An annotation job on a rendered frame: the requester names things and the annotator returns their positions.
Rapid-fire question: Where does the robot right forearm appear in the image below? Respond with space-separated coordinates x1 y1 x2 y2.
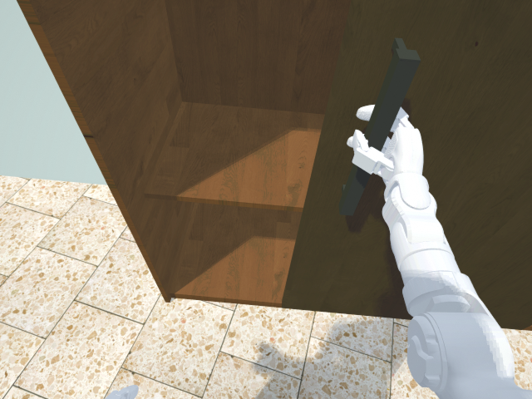
382 172 515 379

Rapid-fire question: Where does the right robot hand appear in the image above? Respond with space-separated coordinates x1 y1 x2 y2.
347 105 424 187

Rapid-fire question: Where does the robot right upper arm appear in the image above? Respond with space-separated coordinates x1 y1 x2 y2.
407 312 532 399

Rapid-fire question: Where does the handle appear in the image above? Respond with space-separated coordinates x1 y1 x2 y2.
339 37 421 216

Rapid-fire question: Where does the wardrobe door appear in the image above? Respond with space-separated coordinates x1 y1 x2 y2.
282 0 532 330

